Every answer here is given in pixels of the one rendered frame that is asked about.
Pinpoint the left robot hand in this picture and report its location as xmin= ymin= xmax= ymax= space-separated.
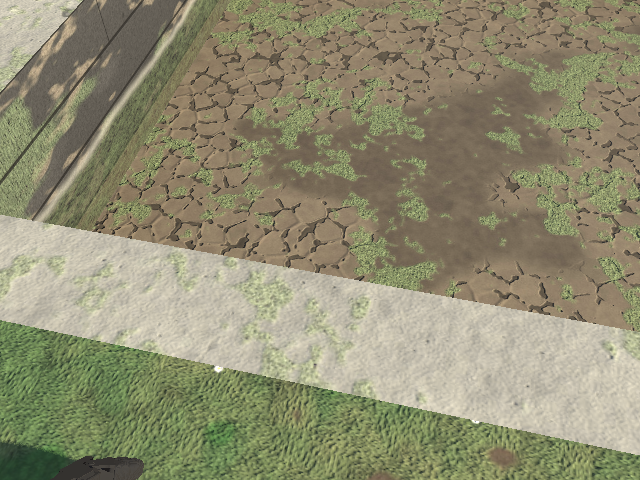
xmin=50 ymin=456 xmax=144 ymax=480

